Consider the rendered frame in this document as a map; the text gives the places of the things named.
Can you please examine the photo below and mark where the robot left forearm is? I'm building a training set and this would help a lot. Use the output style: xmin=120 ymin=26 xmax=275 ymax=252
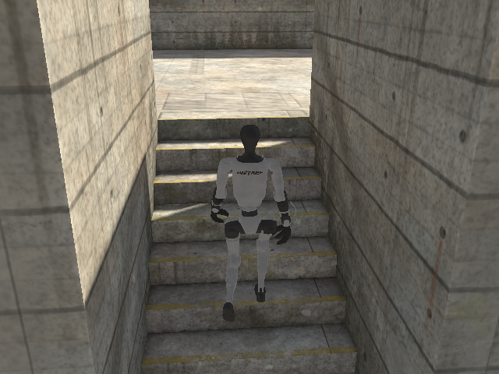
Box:
xmin=211 ymin=187 xmax=223 ymax=213

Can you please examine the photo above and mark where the left robot hand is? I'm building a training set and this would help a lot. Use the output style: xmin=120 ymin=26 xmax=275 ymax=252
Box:
xmin=211 ymin=209 xmax=229 ymax=223

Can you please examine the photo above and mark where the left robot upper arm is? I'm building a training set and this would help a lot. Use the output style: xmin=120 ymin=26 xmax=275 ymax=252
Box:
xmin=215 ymin=157 xmax=234 ymax=199

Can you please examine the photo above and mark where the robot right forearm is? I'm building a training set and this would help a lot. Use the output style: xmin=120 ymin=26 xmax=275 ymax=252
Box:
xmin=277 ymin=190 xmax=291 ymax=227

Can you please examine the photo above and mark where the right robot hand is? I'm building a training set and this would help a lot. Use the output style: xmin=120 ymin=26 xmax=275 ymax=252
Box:
xmin=272 ymin=224 xmax=291 ymax=245

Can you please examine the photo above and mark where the robot right shin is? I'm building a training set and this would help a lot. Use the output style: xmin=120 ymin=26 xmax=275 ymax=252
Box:
xmin=257 ymin=240 xmax=269 ymax=292

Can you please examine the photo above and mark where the right robot upper arm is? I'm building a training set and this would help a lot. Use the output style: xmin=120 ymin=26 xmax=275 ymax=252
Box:
xmin=266 ymin=158 xmax=285 ymax=202

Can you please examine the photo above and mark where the right robot foot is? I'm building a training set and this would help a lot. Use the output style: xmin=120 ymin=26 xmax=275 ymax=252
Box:
xmin=254 ymin=284 xmax=266 ymax=302

